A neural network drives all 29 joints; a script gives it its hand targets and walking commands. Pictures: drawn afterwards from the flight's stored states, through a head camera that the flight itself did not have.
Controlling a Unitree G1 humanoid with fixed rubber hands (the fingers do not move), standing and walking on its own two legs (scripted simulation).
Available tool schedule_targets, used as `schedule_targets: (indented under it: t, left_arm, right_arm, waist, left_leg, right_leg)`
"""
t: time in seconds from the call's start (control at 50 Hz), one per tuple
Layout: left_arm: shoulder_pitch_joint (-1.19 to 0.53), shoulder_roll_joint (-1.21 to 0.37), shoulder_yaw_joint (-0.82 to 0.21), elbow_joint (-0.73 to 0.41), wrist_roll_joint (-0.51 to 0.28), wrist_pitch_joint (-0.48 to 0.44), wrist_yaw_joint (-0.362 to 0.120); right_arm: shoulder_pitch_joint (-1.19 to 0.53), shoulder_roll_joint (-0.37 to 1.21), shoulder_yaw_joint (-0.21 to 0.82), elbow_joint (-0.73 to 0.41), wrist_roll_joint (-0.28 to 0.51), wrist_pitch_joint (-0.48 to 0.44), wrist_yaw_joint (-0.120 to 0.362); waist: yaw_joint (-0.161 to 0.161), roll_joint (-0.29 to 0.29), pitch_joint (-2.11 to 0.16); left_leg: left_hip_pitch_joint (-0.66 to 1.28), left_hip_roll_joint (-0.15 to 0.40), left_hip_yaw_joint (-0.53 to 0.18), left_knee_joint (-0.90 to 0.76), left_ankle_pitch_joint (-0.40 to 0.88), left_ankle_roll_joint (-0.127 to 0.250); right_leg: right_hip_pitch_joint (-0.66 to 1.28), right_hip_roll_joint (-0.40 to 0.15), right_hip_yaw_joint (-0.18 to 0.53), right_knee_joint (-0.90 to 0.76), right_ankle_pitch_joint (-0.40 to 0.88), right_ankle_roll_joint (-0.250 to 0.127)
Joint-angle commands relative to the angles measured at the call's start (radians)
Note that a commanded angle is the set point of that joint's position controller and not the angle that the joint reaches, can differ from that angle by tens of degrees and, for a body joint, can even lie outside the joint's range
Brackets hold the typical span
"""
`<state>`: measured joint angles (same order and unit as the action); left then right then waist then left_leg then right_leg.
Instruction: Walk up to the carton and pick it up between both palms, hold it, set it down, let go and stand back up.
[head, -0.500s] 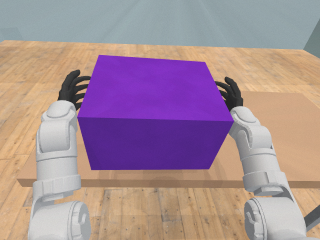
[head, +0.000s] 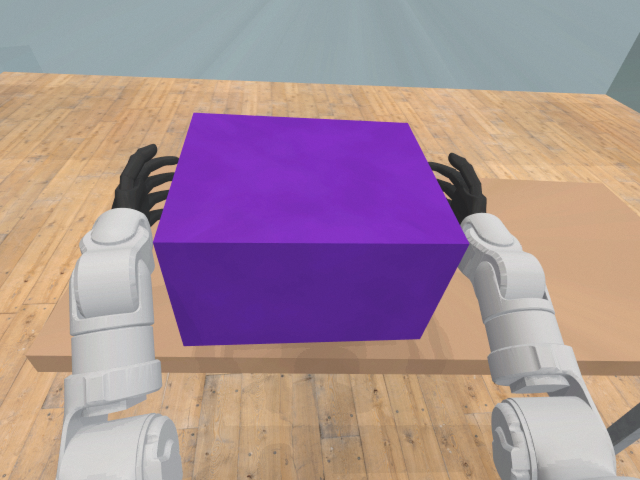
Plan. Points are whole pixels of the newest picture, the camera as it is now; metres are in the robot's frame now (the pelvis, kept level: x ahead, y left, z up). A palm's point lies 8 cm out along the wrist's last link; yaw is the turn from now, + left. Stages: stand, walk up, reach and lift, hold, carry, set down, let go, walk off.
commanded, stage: hold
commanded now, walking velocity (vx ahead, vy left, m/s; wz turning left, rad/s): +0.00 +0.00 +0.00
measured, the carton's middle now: (305, 224) +0.39 +0.00 +0.16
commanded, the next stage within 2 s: none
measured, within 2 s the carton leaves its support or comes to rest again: neither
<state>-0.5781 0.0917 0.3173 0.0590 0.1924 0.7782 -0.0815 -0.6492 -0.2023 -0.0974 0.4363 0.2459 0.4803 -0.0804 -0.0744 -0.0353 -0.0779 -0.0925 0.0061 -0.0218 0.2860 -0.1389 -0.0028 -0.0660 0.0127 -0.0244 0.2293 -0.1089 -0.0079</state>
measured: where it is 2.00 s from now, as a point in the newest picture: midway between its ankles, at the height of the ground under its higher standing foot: outside the picture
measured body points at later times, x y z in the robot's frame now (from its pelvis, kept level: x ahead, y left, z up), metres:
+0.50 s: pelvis +0.00 +0.01 +0.00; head -0.04 +0.04 +0.45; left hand +0.38 +0.21 +0.21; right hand +0.38 -0.18 +0.21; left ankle +0.01 +0.12 -0.75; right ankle +0.01 -0.11 -0.75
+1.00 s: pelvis +0.00 +0.00 +0.00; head -0.05 +0.02 +0.45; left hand +0.37 +0.20 +0.21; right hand +0.37 -0.19 +0.21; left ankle +0.01 +0.12 -0.75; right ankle +0.01 -0.11 -0.75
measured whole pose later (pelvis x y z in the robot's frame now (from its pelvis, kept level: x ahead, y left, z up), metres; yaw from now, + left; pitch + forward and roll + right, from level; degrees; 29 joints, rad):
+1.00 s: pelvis +0.00 +0.00 +0.00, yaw +0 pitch -4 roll -1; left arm -0.58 0.09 0.33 0.04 0.17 0.76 -0.08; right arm -0.62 -0.20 -0.09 0.37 0.25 0.48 -0.10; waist -0.07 -0.04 -0.07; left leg -0.09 0.01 -0.02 0.31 -0.15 0.00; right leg -0.05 0.02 -0.02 0.23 -0.11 -0.01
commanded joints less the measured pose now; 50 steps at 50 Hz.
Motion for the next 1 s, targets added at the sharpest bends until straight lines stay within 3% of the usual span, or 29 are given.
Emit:
schedule_targets:
  t: [0.0,0.18,0.2,0.28,0.36,0.42,0.58,0.64,0.78,0.92,0.98]
  left_arm:
    - [-0.565,-0.423,-0.420,-0.141,-0.170,-0.073,-0.136]
    - [-0.557,-0.435,-0.421,-0.145,-0.154,-0.054,-0.133]
    - [-0.587,-0.418,-0.403,-0.112,-0.167,-0.059,-0.136]
    - [-0.653,-0.439,-0.411,-0.061,-0.181,-0.084,-0.134]
    - [-0.652,-0.459,-0.435,-0.059,-0.185,-0.092,-0.129]
    - [-0.629,-0.470,-0.460,-0.102,-0.199,-0.094,-0.122]
    - [-0.532,-0.435,-0.438,-0.148,-0.173,-0.063,-0.131]
    - [-0.510,-0.430,-0.435,-0.179,-0.172,-0.056,-0.136]
    - [-0.549,-0.425,-0.445,-0.221,-0.190,-0.069,-0.127]
    - [-0.568,-0.402,-0.417,-0.130,-0.178,-0.076,-0.135]
    - [-0.608,-0.411,-0.399,-0.071,-0.174,-0.082,-0.141]
  right_arm:
    - [-0.731,0.511,0.379,-0.370,0.117,-0.056,0.115]
    - [-0.716,0.469,0.359,-0.336,0.120,-0.049,0.127]
    - [-0.720,0.484,0.356,-0.318,0.101,-0.048,0.132]
    - [-0.778,0.512,0.322,-0.296,0.064,-0.071,0.150]
    - [-0.763,0.504,0.324,-0.270,0.062,-0.082,0.153]
    - [-0.754,0.490,0.341,-0.314,0.084,-0.090,0.146]
    - [-0.662,0.443,0.364,-0.324,0.120,-0.066,0.130]
    - [-0.670,0.446,0.384,-0.395,0.140,-0.063,0.119]
    - [-0.697,0.479,0.403,-0.459,0.146,-0.064,0.115]
    - [-0.709,0.495,0.380,-0.402,0.094,-0.059,0.117]
    - [-0.729,0.509,0.346,-0.334,0.064,-0.057,0.126]
  waist:
    - [0.007,0.017,-0.370]
    - [0.008,0.045,-0.305]
    - [0.018,0.021,-0.279]
    - [0.013,0.035,-0.294]
    - [0.004,0.073,-0.334]
    - [-0.009,0.085,-0.406]
    - [-0.012,0.070,-0.315]
    - [-0.005,0.052,-0.320]
    - [0.009,0.049,-0.371]
    - [0.017,0.020,-0.337]
    - [0.019,0.025,-0.298]
  left_leg:
    - [0.030,-0.059,0.039,-0.010,0.183,-0.006]
    - [0.066,-0.042,0.036,-0.012,0.195,-0.025]
    - [0.046,-0.043,0.039,-0.018,0.148,-0.013]
    - [0.010,-0.042,0.038,-0.042,0.045,-0.001]
    - [0.048,-0.038,0.030,-0.020,0.114,-0.016]
    - [0.109,-0.041,0.025,0.015,0.225,-0.034]
    - [0.122,-0.041,0.019,0.039,0.369,-0.048]
    - [0.119,-0.044,0.017,0.050,0.409,-0.049]
    - [0.107,-0.051,0.020,0.048,0.361,-0.033]
    - [0.035,-0.050,0.034,-0.006,0.161,-0.002]
    - [-0.004,-0.049,0.037,-0.040,0.045,0.007]
  right_leg:
    - [0.209,0.028,0.003,0.031,0.249,0.028]
    - [0.131,0.042,-0.004,0.009,0.144,0.005]
    - [0.121,0.043,-0.009,0.000,0.089,0.001]
    - [0.095,0.027,0.000,-0.002,0.006,-0.007]
    - [0.109,0.033,-0.003,0.007,0.047,-0.010]
    - [0.126,0.042,-0.007,0.014,0.128,-0.013]
    - [0.162,0.053,-0.010,0.012,0.245,-0.008]
    - [0.187,0.055,-0.006,0.023,0.300,-0.001]
    - [0.177,0.046,-0.003,0.029,0.289,0.003]
    - [0.163,0.029,0.006,0.011,0.163,0.012]
    - [0.139,0.020,0.006,-0.004,0.043,0.008]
